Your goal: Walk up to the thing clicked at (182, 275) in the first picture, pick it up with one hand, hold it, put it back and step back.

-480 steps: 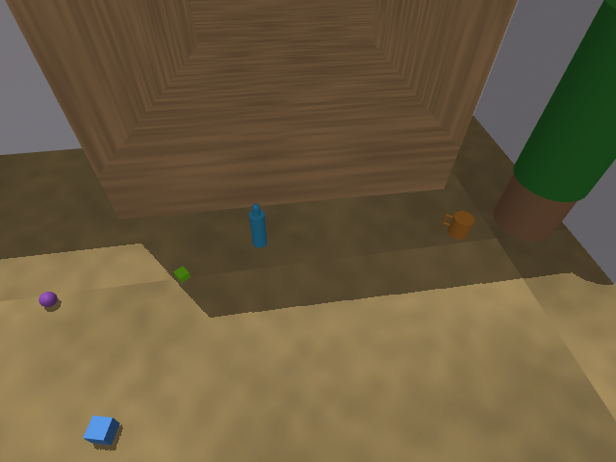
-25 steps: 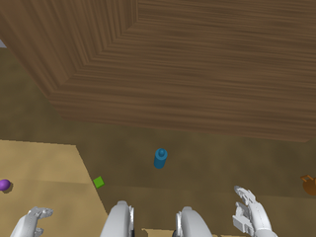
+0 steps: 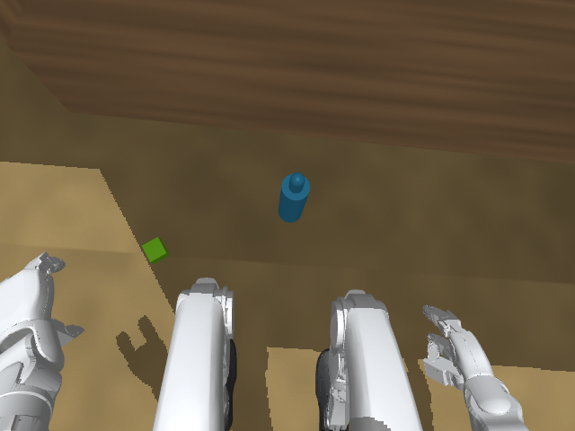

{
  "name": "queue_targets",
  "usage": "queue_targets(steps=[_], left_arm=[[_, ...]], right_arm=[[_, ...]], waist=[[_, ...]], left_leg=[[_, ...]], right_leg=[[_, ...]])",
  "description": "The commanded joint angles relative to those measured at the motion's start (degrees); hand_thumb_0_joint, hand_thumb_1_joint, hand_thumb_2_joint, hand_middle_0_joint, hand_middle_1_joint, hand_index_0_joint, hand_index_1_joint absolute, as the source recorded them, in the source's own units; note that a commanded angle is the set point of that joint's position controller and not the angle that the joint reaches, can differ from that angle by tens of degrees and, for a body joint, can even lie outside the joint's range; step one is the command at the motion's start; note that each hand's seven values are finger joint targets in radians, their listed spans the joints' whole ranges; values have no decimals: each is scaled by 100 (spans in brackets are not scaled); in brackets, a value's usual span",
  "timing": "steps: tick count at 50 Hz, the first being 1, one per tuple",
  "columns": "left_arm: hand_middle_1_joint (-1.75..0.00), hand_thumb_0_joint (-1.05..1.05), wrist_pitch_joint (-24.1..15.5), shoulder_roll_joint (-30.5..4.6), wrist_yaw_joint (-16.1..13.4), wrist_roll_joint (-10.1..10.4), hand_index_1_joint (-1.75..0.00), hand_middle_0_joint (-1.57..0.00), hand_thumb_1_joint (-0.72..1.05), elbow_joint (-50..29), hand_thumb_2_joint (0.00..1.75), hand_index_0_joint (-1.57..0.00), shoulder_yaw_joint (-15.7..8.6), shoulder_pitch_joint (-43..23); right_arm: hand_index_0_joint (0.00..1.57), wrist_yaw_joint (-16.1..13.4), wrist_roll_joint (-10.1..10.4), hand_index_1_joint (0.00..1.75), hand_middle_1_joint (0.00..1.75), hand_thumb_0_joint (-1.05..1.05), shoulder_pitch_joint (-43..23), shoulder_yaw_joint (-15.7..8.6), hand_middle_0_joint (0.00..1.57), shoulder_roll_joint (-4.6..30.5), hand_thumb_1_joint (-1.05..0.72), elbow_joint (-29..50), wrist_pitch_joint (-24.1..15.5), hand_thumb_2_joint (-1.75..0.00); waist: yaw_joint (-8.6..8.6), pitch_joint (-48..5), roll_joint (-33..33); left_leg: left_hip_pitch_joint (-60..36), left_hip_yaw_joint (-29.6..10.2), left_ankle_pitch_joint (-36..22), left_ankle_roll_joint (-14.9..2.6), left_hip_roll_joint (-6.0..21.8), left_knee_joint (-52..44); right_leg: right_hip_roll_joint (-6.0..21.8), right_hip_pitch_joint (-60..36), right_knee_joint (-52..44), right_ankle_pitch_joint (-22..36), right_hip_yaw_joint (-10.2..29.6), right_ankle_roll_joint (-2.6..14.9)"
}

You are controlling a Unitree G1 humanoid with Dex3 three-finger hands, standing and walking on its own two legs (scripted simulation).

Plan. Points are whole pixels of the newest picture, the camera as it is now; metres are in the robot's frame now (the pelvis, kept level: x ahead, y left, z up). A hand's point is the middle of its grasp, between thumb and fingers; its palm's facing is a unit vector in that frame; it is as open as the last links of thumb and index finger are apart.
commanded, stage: rise first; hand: left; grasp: from above
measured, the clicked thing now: (155, 250) +0.41 +0.32 -0.45
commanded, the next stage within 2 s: none
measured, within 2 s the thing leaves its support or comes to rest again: neither
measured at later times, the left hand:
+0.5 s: hand (93, 276) +0.32 +0.36 -0.26, palm faces -0.35 -0.26 -0.90, open 11.2 cm
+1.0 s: hand (111, 255) +0.36 +0.35 -0.30, palm faces -0.31 -0.31 -0.90, open 12.2 cm
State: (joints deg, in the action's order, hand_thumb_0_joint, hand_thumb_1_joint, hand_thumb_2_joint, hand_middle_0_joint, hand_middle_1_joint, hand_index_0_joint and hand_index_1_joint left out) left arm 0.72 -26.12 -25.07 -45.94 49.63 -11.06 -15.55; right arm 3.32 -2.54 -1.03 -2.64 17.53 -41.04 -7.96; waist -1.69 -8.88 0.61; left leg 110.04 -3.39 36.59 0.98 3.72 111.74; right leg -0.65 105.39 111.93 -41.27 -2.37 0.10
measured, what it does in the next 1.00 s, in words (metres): lowers itself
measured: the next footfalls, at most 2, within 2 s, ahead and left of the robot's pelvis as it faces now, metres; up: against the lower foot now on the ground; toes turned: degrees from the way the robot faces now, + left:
none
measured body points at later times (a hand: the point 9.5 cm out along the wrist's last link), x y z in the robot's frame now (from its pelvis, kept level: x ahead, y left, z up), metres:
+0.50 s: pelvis -0.03 +0.01 -0.09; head +0.18 +0.05 +0.31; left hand +0.33 +0.37 -0.21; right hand +0.05 -0.27 -0.22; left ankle +0.08 +0.13 -0.43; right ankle +0.06 -0.12 -0.43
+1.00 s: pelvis -0.02 +0.00 -0.13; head +0.21 +0.03 +0.25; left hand +0.38 +0.36 -0.25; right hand +0.06 -0.25 -0.27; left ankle +0.08 +0.13 -0.43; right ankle +0.06 -0.12 -0.43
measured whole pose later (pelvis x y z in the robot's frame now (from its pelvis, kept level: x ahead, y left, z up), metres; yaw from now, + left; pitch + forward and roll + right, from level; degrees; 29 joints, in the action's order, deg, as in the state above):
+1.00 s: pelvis -0.02 +0.00 -0.13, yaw -5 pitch +32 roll -6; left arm 1.7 -38.0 -26.8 -52.5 83.0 -18.4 -45.2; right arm 10.8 -7.9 4.7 1.7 15.0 -48.6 -11.4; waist 5.9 -2.1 0.6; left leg 131.8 -7.8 36.8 0.6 4.5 136.2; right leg -2.8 126.0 134.5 -40.7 -4.7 -0.6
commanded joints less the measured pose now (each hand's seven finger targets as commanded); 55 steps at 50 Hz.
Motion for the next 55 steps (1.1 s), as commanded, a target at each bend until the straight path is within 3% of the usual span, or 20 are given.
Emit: queue_targets(steps=[1, 2, 7, 8, 14, 15, 19, 21, 23, 27, 29, 33, 35, 37, 40, 42, 45, 46, 47, 55], left_arm=[[-59, 0, 295, -2034, -609, -161, -58, -52, -6, -401, 59, -53, -573, -1565], [-60, 0, 379, -1957, -609, -140, -59, -52, -8, -152, 61, -53, -496, -1692], [-59, 0, 588, -2210, -406, -134, -59, -53, -6, 732, 59, -53, -448, -2122], [-58, 0, 621, -2093, -333, -128, -58, -53, -6, 946, 60, -53, -320, -2170], [-58, 0, 464, -2332, -51, -255, -58, -52, -6, 1668, 60, -53, -287, -2676], [-59, 0, 382, -2295, -7, -264, -59, -52, -7, 1701, 60, -52, -240, -2699], [-63, 0, 73, -2468, -74, -594, -63, -48, -12, 1749, 64, -49, -260, -3131], [-66, 0, -17, -2541, -241, -834, -65, -46, -13, 1709, 64, -47, -342, -3283], [-69, 0, -33, -2594, -478, -947, -67, -44, -14, 1667, 65, -46, -496, -3240], [-73, 0, 175, -2281, -897, -786, -70, -41, -16, 1787, 66, -44, -611, -3394], [-75, 0, 303, -2367, -992, -637, -72, -40, -18, 1913, 67, -42, -724, -3672], [-78, 0, 464, -2473, -888, -380, -75, -39, -18, 2202, 67, -42, -731, -3963], [-78, 0, 490, -2704, -773, -334, -75, -38, -19, 2264, 67, -41, -729, -4027], [-79, 0, 470, -2785, -660, -432, -76, -38, -20, 2391, 69, -41, -733, -4168], [-83, 0, 375, -2870, -502, -548, -79, -36, -21, 2556, 69, -40, -689, -4167], [-84, 0, 304, -2954, -449, -595, -80, -35, -23, 2702, 70, -39, -827, -3935], [-88, 0, 208, -2715, -367, -670, -84, -31, -27, 2955, 73, -35, -691, -3776], [-88, 0, 165, -2811, -360, -679, -84, -30, -27, 2906, 73, -34, -744, -3782], [-88, 0, 125, -2912, -361, -696, -84, -31, -27, 2885, 73, -34, -799, -3765], [-87, 0, 59, -2907, -676, -743, -85, -27, -33, 2221, 78, -29, -955, -3966]], right_arm=[[20, -118, -55, 30, 30, 0, 742, -324, 20, 826, -90, 225, -190, -90], [20, -124, -83, 30, 30, 0, 732, -314, 20, 764, -90, 180, -190, -90], [20, -109, -193, 30, 30, 0, 761, -280, 20, 609, -90, 73, -141, -90], [20, -86, -207, 30, 30, 0, 767, -273, 20, 589, -90, 56, -141, -90], [20, 3, -202, 30, 30, 0, 1133, -181, 20, 670, -90, -259, -216, -90], [20, 42, -194, 30, 30, 0, 1094, -173, 20, 682, -90, -239, -239, -90], [20, 119, -192, 30, 30, 0, 1170, -90, 20, 857, -90, -252, -283, -90], [20, 152, -207, 30, 30, 0, 1282, -55, 20, 931, -90, -312, -278, -90], [20, 194, -229, 30, 30, 0, 1312, -29, 20, 961, -90, -364, -273, -90], [20, 277, -311, 30, 30, 0, 1446, -55, 20, 955, -90, -435, -302, -90], [20, 324, -374, 30, 30, 0, 1491, -56, 20, 969, -90, -502, -332, -90], [20, 409, -451, 30, 30, 0, 1571, -48, 20, 938, -91, -555, -380, -90], [20, 437, -476, 30, 30, 0, 1503, -37, 20, 888, -91, -589, -400, -90], [20, 464, -494, 30, 30, 0, 1547, -16, 20, 905, -91, -612, -435, -91], [20, 529, -488, 30, 30, 0, 1593, 30, 20, 882, -91, -660, -454, -91], [20, 573, -481, 30, 30, 0, 1657, 31, 20, 881, -91, -730, -467, -91], [20, 662, -476, 30, 30, 0, 1599, 86, 20, 876, -91, -618, -482, -91], [20, 685, -478, 30, 30, 0, 1587, 77, 20, 897, -91, -626, -478, -91], [20, 704, -470, 30, 30, 0, 1570, 80, 20, 897, -91, -618, -465, -91], [20, 814, -503, 30, 30, 0, 1684, 74, 20, 981, -91, -602, -431, -91]], waist=[[24, -4103, -576], [15, -4023, -528], [16, -3640, -361], [96, -3482, -273], [458, -2709, -293], [439, -2633, -385], [484, -2608, -771], [446, -2758, -1139], [362, -2978, -1441], [528, -3188, -1562], [626, -3134, -1558], [686, -3167, -1278], [657, -3227, -1161], [739, -3208, -1091], [707, -3221, -871], [635, -3182, -771], [679, -2908, -631], [658, -2866, -642], [602, -2898, -623], [645, -3358, -1255]], left_leg=[[-2816, 293, -1119, -133, -101, -771], [-2730, 288, -921, -138, -105, -755], [-1956, 301, -198, -185, -153, -528], [-1795, 280, -89, -197, -158, -451], [-996, 171, 222, -278, -201, -99], [-1026, 121, 283, -258, -201, -127], [-1110, 71, 243, -201, -164, -4], [-1300, 44, 150, -148, -123, 2], [-1532, 11, -54, -90, -91, 34], [-1747, -32, -331, -46, -20, 150], [-1667, -33, -321, -66, 3, 236], [-1284, 76, -291, -158, -26, 550], [-1170, 146, -331, -187, -37, 704], [-955, 179, -358, -218, -56, 876], [-631, 229, -541, -264, -71, 1101], [-511, 228, -697, -275, -82, 1184], [-351, 211, -699, -298, -75, 1243], [-268, 197, -647, -303, -85, 1245], [-233, 198, -620, -303, -83, 1252], [-938, 71, -896, -205, 0, 1288]], right_leg=[[-158, -1321, -1271, 1409, -86, 117], [-167, -1225, -1285, 1164, -99, 124], [-222, -1025, -1215, 73, -59, 171], [-247, -909, -1160, -75, -76, 188], [-288, -255, -742, -197, -193, 214], [-289, -98, -615, -199, -233, 239], [-272, 306, -256, 65, -356, 273], [-247, 505, -29, 259, -440, 290], [-215, 658, 194, 482, -503, 302], [-193, 916, 357, 773, -589, 286], [-166, 943, 346, 792, -580, 255], [-197, 724, 251, 695, -523, 211], [-218, 571, 235, 650, -469, 201], [-243, 441, 318, 697, -453, 186], [-288, 171, 352, 911, -408, 155], [-306, 120, 448, 1074, -424, 146], [-330, 125, 517, 1109, -477, 144], [-344, 146, 522, 1053, -483, 144], [-361, 114, 523, 1013, -472, 142], [-368, 419, 857, 1329, -649, 198]])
